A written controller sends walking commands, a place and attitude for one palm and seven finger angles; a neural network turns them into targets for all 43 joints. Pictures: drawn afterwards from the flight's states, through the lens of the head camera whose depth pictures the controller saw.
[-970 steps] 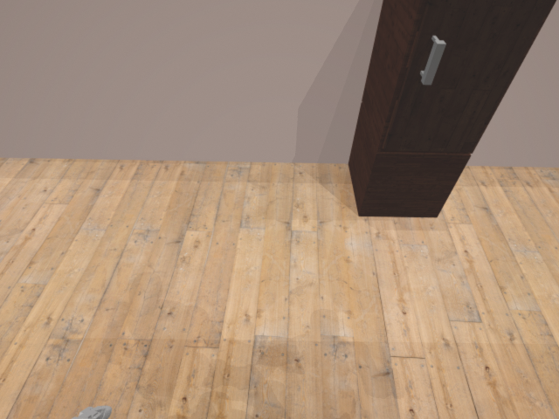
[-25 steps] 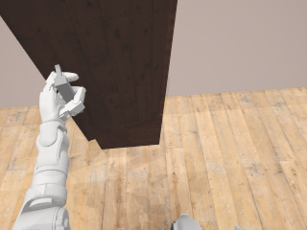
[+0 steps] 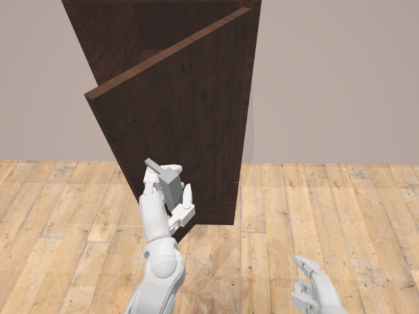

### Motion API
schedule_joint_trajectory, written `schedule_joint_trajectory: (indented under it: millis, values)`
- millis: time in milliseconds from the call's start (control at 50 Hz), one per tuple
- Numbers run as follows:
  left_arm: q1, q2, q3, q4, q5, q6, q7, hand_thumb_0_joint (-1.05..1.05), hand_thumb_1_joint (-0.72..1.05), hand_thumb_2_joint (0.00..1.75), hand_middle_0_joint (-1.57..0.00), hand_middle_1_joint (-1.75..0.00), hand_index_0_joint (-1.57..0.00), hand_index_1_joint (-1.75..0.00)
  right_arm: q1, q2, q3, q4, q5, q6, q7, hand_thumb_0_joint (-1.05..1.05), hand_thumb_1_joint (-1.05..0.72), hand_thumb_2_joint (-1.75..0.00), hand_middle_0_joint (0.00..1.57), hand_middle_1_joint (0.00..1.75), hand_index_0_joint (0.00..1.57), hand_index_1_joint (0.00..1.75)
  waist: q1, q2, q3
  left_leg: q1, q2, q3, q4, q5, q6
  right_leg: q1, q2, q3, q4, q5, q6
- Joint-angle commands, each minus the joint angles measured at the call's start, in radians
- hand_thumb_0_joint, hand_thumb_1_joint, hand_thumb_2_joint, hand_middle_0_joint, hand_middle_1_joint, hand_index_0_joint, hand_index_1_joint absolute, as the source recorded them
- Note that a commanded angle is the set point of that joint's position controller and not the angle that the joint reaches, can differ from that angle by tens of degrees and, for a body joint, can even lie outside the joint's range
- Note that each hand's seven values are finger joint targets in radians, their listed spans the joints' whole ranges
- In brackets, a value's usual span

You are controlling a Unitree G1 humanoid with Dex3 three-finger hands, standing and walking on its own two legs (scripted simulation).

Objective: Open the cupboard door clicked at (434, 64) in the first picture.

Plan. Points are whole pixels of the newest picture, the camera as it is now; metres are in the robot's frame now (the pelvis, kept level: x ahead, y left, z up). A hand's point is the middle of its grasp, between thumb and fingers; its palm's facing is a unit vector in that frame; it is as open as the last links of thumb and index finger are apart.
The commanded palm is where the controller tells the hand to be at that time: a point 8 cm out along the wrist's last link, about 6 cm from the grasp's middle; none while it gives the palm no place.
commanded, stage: open thumb and fingers to let go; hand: left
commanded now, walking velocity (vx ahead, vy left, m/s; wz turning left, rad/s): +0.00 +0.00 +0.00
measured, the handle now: (164, 187) +0.34 +0.10 +0.06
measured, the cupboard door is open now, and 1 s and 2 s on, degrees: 52 50 52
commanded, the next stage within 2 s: slide the hand sideways off the handle in 0.84 s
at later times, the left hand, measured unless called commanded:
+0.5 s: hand (185, 200) +0.31 +0.06 +0.06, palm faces +0.40 -0.92 -0.03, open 11.9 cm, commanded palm +0.27 +0.10 +0.06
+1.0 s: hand (184, 203) +0.31 +0.06 +0.06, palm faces +0.32 -0.95 -0.04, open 15.3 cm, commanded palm +0.27 +0.11 +0.06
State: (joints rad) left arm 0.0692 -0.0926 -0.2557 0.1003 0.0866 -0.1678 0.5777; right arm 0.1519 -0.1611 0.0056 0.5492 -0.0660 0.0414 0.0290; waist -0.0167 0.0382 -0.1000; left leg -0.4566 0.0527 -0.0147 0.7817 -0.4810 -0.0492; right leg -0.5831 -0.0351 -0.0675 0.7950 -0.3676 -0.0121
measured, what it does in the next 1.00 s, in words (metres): shifts its weight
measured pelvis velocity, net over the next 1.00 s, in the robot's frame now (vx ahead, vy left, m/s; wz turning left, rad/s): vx -0.06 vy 0.01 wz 0.01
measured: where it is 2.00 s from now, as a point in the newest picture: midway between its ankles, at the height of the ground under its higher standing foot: outside the picture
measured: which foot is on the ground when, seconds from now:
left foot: down 0.00-1.00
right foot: down 0.00-1.00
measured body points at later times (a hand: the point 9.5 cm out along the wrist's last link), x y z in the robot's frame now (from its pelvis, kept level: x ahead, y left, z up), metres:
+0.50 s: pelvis -0.04 -0.01 -0.01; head +0.00 -0.04 +0.44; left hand +0.28 +0.11 +0.07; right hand +0.11 -0.24 -0.13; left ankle -0.06 +0.15 -0.71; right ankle +0.02 -0.11 -0.71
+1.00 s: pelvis -0.06 +0.01 -0.01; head -0.02 -0.01 +0.43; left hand +0.28 +0.11 +0.06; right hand +0.11 -0.21 -0.13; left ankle -0.06 +0.15 -0.71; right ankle +0.02 -0.11 -0.71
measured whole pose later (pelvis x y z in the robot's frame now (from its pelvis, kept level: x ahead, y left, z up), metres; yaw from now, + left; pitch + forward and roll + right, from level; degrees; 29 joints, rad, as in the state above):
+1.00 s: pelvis -0.06 +0.01 -0.01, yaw +0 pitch +9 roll +1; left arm -0.27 -0.14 -0.13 0.47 0.11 -0.28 0.59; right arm 0.18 -0.19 0.00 0.66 -0.09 -0.04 -0.02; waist -0.01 0.03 -0.10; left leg -0.60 0.01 0.00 0.88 -0.44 -0.03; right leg -0.72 -0.07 -0.04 0.87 -0.31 0.00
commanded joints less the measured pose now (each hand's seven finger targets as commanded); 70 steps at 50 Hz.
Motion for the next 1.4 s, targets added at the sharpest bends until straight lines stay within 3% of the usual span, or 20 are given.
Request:
schedule_joint_trajectory:
  millis: [0,60,160,400,440,620,800,920,940,960,980,1000,1020,1060,1100,1140,1180,1280,1300,1380]
  values:
    - [-0.342,-0.094,0.059,-0.189,0.064,-0.041,0.077,0.00,0.90,0.90,-0.40,-1.35,-0.40,-1.35,-0.081,-0.094,-0.029,-0.091,-0.013,-0.043,-0.023,0.00,-0.90,-0.90,0.20,0.30,0.20,0.30,-0.005,-0.081,-0.217,-0.071,-0.069,0.030,-0.031,0.337,0.036,0.235,0.003,0.020,-0.081,0.360,-0.015]
    - [-0.331,-0.114,0.062,-0.131,0.059,-0.042,0.076,0.00,0.69,0.81,-0.38,-1.33,-0.38,-1.33,-0.072,-0.089,-0.033,-0.081,-0.017,-0.050,-0.030,0.00,-0.90,-0.90,0.20,0.30,0.20,0.30,0.011,-0.104,-0.275,-0.074,-0.076,0.033,-0.023,0.335,0.037,0.257,0.001,0.029,-0.073,0.368,-0.013]
    - [-0.382,-0.123,0.050,-0.088,0.039,-0.061,0.031,0.00,0.34,0.66,-0.36,-1.29,-0.36,-1.29,-0.054,-0.098,-0.040,-0.067,-0.016,-0.062,-0.042,0.00,-0.90,-0.90,0.20,0.30,0.20,0.30,-0.004,-0.150,-0.282,-0.087,-0.076,0.032,-0.016,0.319,0.041,0.261,-0.008,0.042,-0.080,0.376,-0.001]
    - [-0.562,-0.052,0.139,0.020,0.022,-0.126,0.026,0.00,-0.50,0.30,-0.30,-1.20,-0.30,-1.20,-0.054,-0.111,-0.041,-0.051,-0.020,-0.102,-0.057,0.00,-0.90,-0.90,0.20,0.30,0.20,0.30,-0.005,-0.167,-0.270,-0.151,-0.084,0.038,-0.025,0.177,0.050,0.211,-0.017,0.083,-0.133,0.093,0.002]
    - [-0.543,-0.047,0.150,0.039,0.022,-0.135,0.029,0.00,-0.50,0.30,-0.30,-1.20,-0.30,-1.20,-0.049,-0.110,-0.042,-0.050,-0.019,-0.106,-0.057,0.00,-0.90,-0.90,0.20,0.30,0.20,0.30,0.004,-0.167,-0.284,-0.155,-0.084,0.040,-0.028,0.175,0.049,0.219,-0.016,0.083,-0.129,0.089,-0.001]
    - [-0.648,-0.044,0.163,0.116,0.025,-0.158,0.061,0.00,-0.50,0.30,-0.22,-0.75,-0.22,-0.75,-0.054,-0.118,-0.037,-0.039,-0.021,-0.123,-0.058,0.00,-0.90,-0.90,0.20,0.30,0.20,0.30,-0.006,-0.157,-0.252,-0.171,-0.084,0.041,-0.047,0.094,0.050,0.159,-0.008,0.065,-0.139,-0.045,-0.006]
    - [-0.706,-0.077,0.138,0.137,0.046,-0.158,0.092,0.00,-0.50,0.30,-0.15,-0.30,-0.15,-0.30,-0.041,-0.120,-0.040,-0.037,-0.032,-0.124,-0.053,0.00,-0.90,-0.90,0.20,0.30,0.20,0.30,-0.009,-0.118,-0.288,-0.156,-0.075,0.035,-0.050,0.131,0.045,0.128,0.007,0.025,-0.084,0.027,-0.015]
    - [-0.723,-0.084,0.140,0.172,0.039,-0.145,0.100,0.00,-0.50,0.30,-0.15,-0.30,-0.15,-0.30,-0.042,-0.119,-0.035,-0.027,-0.031,-0.120,-0.055,0.00,-0.90,-0.90,0.20,0.30,0.20,0.30,-0.014,-0.147,-0.259,-0.167,-0.075,0.029,-0.051,0.117,0.044,0.109,0.009,0.019,-0.084,0.011,-0.014]
    - [-0.673,-0.016,-0.054,0.168,0.143,-0.176,-0.101,0.00,-0.50,0.30,-0.15,-0.30,-0.15,-0.30,0.021,-0.143,-0.037,0.000,-0.030,-0.118,-0.064,0.00,-0.90,-0.90,0.20,0.30,0.20,0.30,-0.077,-0.208,-0.231,-0.136,-0.069,0.030,-0.027,0.131,0.064,0.087,0.009,0.041,-0.070,0.099,-0.016]
    - [-0.720,0.069,0.029,0.125,0.110,-0.217,-0.205,0.00,-0.50,0.30,-0.15,-0.30,-0.15,-0.30,0.030,-0.148,-0.042,-0.031,-0.019,-0.125,-0.072,0.00,-0.90,-0.90,0.20,0.30,0.20,0.30,-0.058,-0.190,-0.285,-0.149,-0.074,0.031,-0.018,0.153,0.069,0.125,-0.001,0.048,-0.056,0.150,-0.018]
    - [-0.737,0.087,0.019,0.068,0.094,-0.248,-0.289,0.00,-0.50,0.30,-0.15,-0.30,-0.15,-0.30,0.023,-0.151,-0.040,-0.045,-0.013,-0.126,-0.078,0.00,-0.90,-0.90,0.20,0.30,0.20,0.30,-0.050,-0.111,-0.327,-0.118,-0.076,0.036,-0.017,0.174,0.067,0.144,-0.005,0.054,-0.036,0.183,-0.023]
    - [-0.747,0.080,-0.004,0.050,0.065,-0.265,-0.373,0.00,-0.50,0.30,-0.15,-0.30,-0.15,-0.30,0.027,-0.147,-0.035,-0.056,-0.003,-0.136,-0.082,0.00,-0.90,-0.90,0.20,0.30,0.20,0.30,-0.048,-0.064,-0.324,-0.102,-0.079,0.035,-0.022,0.167,0.065,0.144,-0.007,0.052,-0.032,0.182,-0.023]
    - [-0.726,0.085,-0.008,0.072,0.024,-0.268,-0.452,0.00,-0.50,0.30,-0.15,-0.30,-0.15,-0.30,0.034,-0.150,-0.031,-0.063,0.011,-0.145,-0.085,0.00,-0.90,-0.90,0.20,0.30,0.20,0.30,-0.053,-0.068,-0.305,-0.093,-0.079,0.031,-0.030,0.156,0.065,0.148,-0.003,0.048,-0.038,0.176,-0.023]
    - [-0.723,0.069,0.023,0.093,-0.112,-0.235,-0.566,0.00,-0.50,0.30,-0.15,-0.30,-0.15,-0.30,0.024,-0.153,-0.018,-0.087,0.047,-0.160,-0.095,0.00,-0.90,-0.90,0.20,0.30,0.20,0.30,-0.052,-0.080,-0.252,-0.088,-0.080,0.023,-0.061,0.105,0.061,0.150,0.008,0.039,-0.073,0.109,-0.019]
    - [-0.691,0.018,0.047,0.110,-0.207,-0.200,-0.583,0.00,-0.50,0.30,-0.15,-0.30,-0.15,-0.30,0.020,-0.152,-0.010,-0.098,0.066,-0.181,-0.093,0.00,-0.90,-0.90,0.20,0.30,0.20,0.30,-0.037,-0.096,-0.205,-0.086,-0.078,0.007,-0.095,0.078,0.051,0.136,0.016,0.016,-0.086,0.050,-0.016]
    - [-0.602,0.048,0.115,0.104,-0.234,-0.185,-0.554,0.00,-0.50,0.30,-0.15,-0.30,-0.15,-0.30,0.025,-0.162,-0.012,-0.109,0.066,-0.193,-0.081,0.00,-0.90,-0.90,0.20,0.30,0.20,0.30,-0.005,-0.145,-0.210,-0.094,-0.080,0.007,-0.106,0.111,0.046,0.160,0.017,0.005,-0.087,0.063,-0.013]
    - [-0.505,0.071,0.138,0.066,-0.205,-0.196,-0.518,0.00,-0.50,0.30,-0.15,-0.30,-0.15,-0.30,0.028,-0.163,-0.014,-0.124,0.054,-0.199,-0.060,0.00,-0.90,-0.90,0.20,0.30,0.20,0.30,0.028,-0.118,-0.225,-0.090,-0.080,0.008,-0.109,0.165,0.041,0.169,0.016,-0.004,-0.064,0.108,-0.018]
    - [-0.373,0.119,0.128,-0.038,-0.107,-0.220,-0.482,0.00,-0.50,0.30,-0.15,-0.30,-0.15,-0.30,0.037,-0.163,-0.027,-0.151,0.042,-0.180,-0.022,0.00,-0.90,-0.90,0.20,0.30,0.20,0.30,0.031,-0.106,-0.214,-0.116,-0.074,0.026,-0.088,0.191,0.044,0.167,0.012,0.014,-0.043,0.146,-0.021]
    - [-0.366,0.109,0.112,-0.066,-0.103,-0.219,-0.484,0.00,-0.50,0.30,-0.15,-0.30,-0.15,-0.30,0.028,-0.159,-0.027,-0.161,0.041,-0.178,-0.021,0.00,-0.90,-0.90,0.20,0.30,0.20,0.30,0.025,-0.084,-0.204,-0.113,-0.073,0.031,-0.086,0.173,0.046,0.159,0.011,0.015,-0.046,0.132,-0.020]
    - [-0.301,0.145,0.140,-0.148,-0.116,-0.201,-0.498,0.00,-0.50,0.30,-0.15,-0.30,-0.15,-0.30,0.019,-0.158,-0.027,-0.179,0.047,-0.170,-0.033,0.00,-0.90,-0.90,0.20,0.30,0.20,0.30,0.028,-0.123,-0.221,-0.118,-0.075,0.031,-0.083,0.158,0.051,0.186,0.016,0.025,-0.057,0.119,-0.017]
